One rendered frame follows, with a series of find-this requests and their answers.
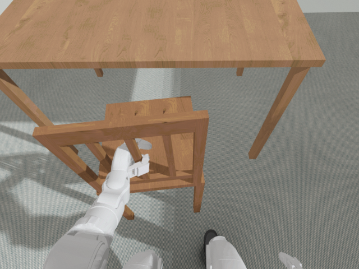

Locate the robot right foot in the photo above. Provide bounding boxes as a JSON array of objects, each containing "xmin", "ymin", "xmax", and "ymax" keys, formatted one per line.
[{"xmin": 204, "ymin": 229, "xmax": 218, "ymax": 269}]

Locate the robot left hand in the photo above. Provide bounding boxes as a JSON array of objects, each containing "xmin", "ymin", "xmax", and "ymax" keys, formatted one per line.
[{"xmin": 111, "ymin": 138, "xmax": 152, "ymax": 178}]

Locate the chair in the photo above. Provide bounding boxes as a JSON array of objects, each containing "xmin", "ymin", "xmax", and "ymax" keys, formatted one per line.
[{"xmin": 32, "ymin": 96, "xmax": 209, "ymax": 220}]

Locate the left robot upper arm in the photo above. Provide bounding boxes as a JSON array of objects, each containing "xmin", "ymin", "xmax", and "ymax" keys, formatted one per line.
[{"xmin": 45, "ymin": 235, "xmax": 109, "ymax": 269}]

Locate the table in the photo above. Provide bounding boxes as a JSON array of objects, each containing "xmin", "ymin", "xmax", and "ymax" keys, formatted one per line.
[{"xmin": 0, "ymin": 0, "xmax": 326, "ymax": 159}]

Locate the robot right hand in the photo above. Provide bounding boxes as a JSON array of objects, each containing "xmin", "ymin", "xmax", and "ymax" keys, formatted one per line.
[{"xmin": 279, "ymin": 252, "xmax": 303, "ymax": 269}]

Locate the left robot forearm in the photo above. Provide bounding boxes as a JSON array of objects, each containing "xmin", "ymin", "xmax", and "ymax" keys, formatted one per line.
[{"xmin": 43, "ymin": 170, "xmax": 130, "ymax": 269}]

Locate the right robot thigh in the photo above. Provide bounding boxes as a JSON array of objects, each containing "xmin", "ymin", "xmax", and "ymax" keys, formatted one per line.
[{"xmin": 206, "ymin": 240, "xmax": 247, "ymax": 269}]

